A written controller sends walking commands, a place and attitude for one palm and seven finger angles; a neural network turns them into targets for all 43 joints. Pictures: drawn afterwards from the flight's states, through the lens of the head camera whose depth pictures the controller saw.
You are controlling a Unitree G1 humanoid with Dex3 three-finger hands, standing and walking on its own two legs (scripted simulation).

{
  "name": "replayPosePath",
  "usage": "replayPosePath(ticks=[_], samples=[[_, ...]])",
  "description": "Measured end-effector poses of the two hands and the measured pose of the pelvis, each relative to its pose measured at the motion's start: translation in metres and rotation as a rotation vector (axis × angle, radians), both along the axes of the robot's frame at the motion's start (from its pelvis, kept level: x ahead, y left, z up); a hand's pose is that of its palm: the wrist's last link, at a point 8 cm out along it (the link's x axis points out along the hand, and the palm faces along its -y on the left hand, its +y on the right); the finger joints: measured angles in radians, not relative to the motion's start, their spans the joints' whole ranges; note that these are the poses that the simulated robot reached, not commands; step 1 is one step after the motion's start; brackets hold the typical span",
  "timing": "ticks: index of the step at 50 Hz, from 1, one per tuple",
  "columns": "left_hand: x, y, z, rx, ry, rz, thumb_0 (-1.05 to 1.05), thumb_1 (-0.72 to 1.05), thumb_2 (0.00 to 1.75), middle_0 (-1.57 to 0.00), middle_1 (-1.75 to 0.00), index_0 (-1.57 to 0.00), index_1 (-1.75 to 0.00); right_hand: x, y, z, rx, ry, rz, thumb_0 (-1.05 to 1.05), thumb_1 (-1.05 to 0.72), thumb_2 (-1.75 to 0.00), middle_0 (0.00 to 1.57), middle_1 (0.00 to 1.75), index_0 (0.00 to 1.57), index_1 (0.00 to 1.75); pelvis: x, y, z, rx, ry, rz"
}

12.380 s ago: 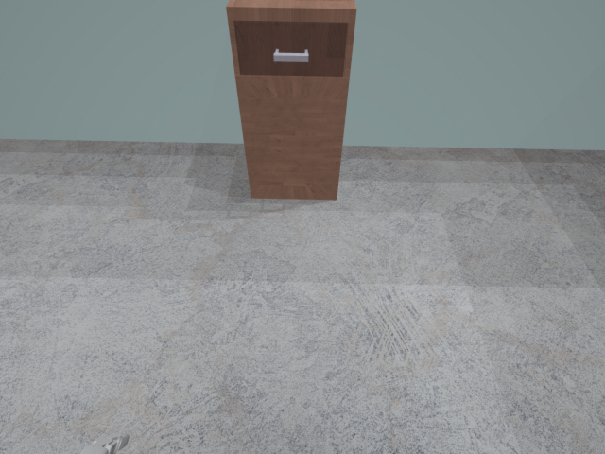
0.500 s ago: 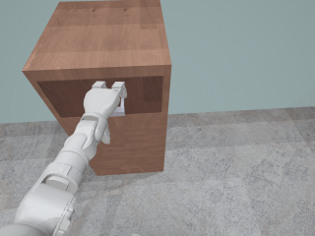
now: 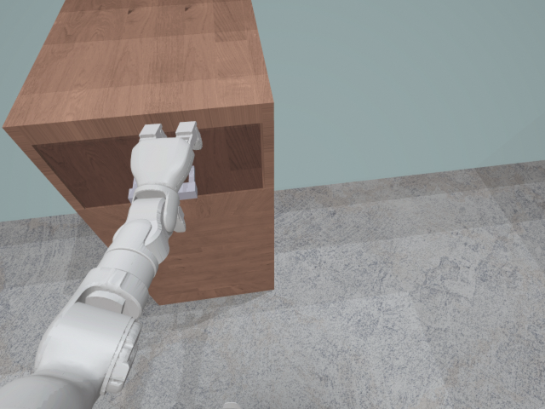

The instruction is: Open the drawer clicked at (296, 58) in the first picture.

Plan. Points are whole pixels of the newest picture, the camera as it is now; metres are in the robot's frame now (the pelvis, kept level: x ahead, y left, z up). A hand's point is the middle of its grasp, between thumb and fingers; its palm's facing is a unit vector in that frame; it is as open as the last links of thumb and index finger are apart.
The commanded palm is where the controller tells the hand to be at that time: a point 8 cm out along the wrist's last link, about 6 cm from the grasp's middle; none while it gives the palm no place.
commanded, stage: move the hooked fingers above the handle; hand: left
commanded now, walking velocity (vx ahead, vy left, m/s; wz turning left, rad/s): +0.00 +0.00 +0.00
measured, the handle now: (164, 184) +0.51 +0.19 -0.02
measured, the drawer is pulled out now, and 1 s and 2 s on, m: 0.00 0.00 0.00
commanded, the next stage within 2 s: lower the fingers behind the handle in 1.78 s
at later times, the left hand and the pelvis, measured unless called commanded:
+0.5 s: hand (165, 174) +0.48 +0.16 +0.06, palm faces +0.15 +0.00 -0.99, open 13.8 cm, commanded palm +0.43 +0.19 +0.10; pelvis +0.01 +0.00 +0.00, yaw +0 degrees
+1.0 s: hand (142, 182) +0.46 +0.20 +0.05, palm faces +0.08 +0.06 -0.99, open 13.8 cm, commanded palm +0.43 +0.19 +0.10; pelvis +0.00 -0.01 +0.00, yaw +0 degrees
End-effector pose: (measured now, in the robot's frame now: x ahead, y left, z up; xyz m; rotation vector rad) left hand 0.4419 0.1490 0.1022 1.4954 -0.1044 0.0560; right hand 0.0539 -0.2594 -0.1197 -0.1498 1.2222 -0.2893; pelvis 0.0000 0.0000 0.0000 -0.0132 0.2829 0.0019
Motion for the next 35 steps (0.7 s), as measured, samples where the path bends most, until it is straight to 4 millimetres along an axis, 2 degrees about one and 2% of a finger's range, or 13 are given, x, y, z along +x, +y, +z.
replayPosePath(ticks=[3,6,8,10,13,17,20,22,25,27,30,32,35], samples=[[0.003,0.027,-0.004,0.076,0.004,0.160,0.01,-0.49,0.30,-0.32,-1.20,-0.32,-1.20,-0.001,0.002,-0.005,0.028,0.019,-0.003,0.01,-0.91,-0.90,0.20,0.30,0.20,0.30,0.000,0.000,0.000,0.004,0.013,-0.013],[-0.003,0.059,-0.013,0.114,0.116,0.319,0.01,-0.49,0.30,-0.32,-1.20,-0.32,-1.20,-0.002,0.006,-0.006,0.058,0.042,-0.013,0.01,-0.91,-0.90,0.20,0.30,0.20,0.30,0.003,-0.002,0.004,0.005,0.011,-0.013],[-0.009,0.072,-0.018,0.089,0.206,0.365,0.00,-0.49,0.30,-0.32,-1.20,-0.32,-1.20,-0.001,0.006,-0.003,0.061,0.054,-0.011,0.01,-0.91,-0.90,0.20,0.30,0.20,0.30,0.007,-0.003,0.007,0.004,0.000,-0.001],[-0.013,0.071,-0.021,0.040,0.270,0.325,0.00,-0.49,0.30,-0.32,-1.20,-0.32,-1.20,0.002,0.005,0.002,0.047,0.058,0.003,0.01,-0.91,-0.90,0.20,0.30,0.20,0.30,0.010,-0.004,0.010,0.001,-0.014,0.017],[-0.016,0.044,-0.020,-0.008,0.290,0.130,0.00,-0.49,0.30,-0.32,-1.20,-0.32,-1.20,0.011,0.000,0.008,0.005,0.045,0.036,0.01,-0.91,-0.90,0.20,0.30,0.20,0.30,0.014,-0.003,0.011,-0.002,-0.028,0.044],[-0.015,-0.004,-0.007,-0.032,0.150,-0.130,0.00,-0.49,0.30,-0.33,-1.20,-0.32,-1.20,0.025,-0.006,0.008,-0.031,-0.002,0.051,0.01,-0.91,-0.90,0.20,0.30,0.20,0.30,0.014,0.000,0.006,-0.008,-0.022,0.045],[-0.007,-0.018,0.004,-0.048,0.004,-0.139,0.00,-0.49,0.30,-0.33,-1.20,-0.33,-1.20,0.032,-0.006,0.003,-0.023,-0.034,0.049,0.01,-0.91,-0.90,0.20,0.30,0.20,0.30,0.010,0.001,0.000,-0.005,-0.003,0.027],[0.000,-0.011,0.007,-0.035,-0.051,-0.050,0.00,-0.49,0.30,-0.33,-1.20,-0.32,-1.20,0.034,-0.003,-0.001,-0.006,-0.042,0.046,0.01,-0.91,-0.90,0.20,0.30,0.20,0.30,0.007,0.001,-0.002,0.000,0.006,0.011],[0.004,0.011,0.004,0.058,-0.048,0.116,0.01,-0.49,0.30,-0.33,-1.21,-0.32,-1.20,0.034,0.004,-0.007,0.037,-0.034,0.038,0.01,-0.91,-0.90,0.19,0.30,0.20,0.30,0.005,-0.001,-0.002,0.007,0.013,-0.009],[0.001,0.029,-0.002,0.118,0.022,0.231,0.01,-0.49,0.30,-0.33,-1.21,-0.32,-1.20,0.031,0.009,-0.009,0.072,-0.018,0.027,0.01,-0.91,-0.90,0.19,0.30,0.20,0.30,0.006,-0.002,0.001,0.010,0.011,-0.015],[-0.010,0.055,-0.011,0.091,0.174,0.370,0.00,-0.49,0.30,-0.33,-1.21,-0.32,-1.20,0.026,0.014,-0.006,0.100,0.005,0.012,0.01,-0.91,-0.90,0.20,0.30,0.20,0.30,0.009,-0.006,0.007,0.012,-0.008,-0.011],[-0.019,0.063,-0.015,0.037,0.260,0.377,0.00,-0.49,0.30,-0.33,-1.21,-0.32,-1.20,0.024,0.013,0.000,0.090,0.013,0.017,0.01,-0.91,-0.90,0.20,0.30,0.20,0.30,0.011,-0.008,0.011,0.011,-0.027,0.005],[-0.025,0.053,-0.017,-0.009,0.308,0.233,0.00,-0.49,0.30,-0.33,-1.21,-0.32,-1.20,0.024,0.006,0.008,0.042,0.011,0.044,0.01,-0.91,-0.90,0.20,0.30,0.20,0.30,0.012,-0.010,0.013,0.007,-0.050,0.035]])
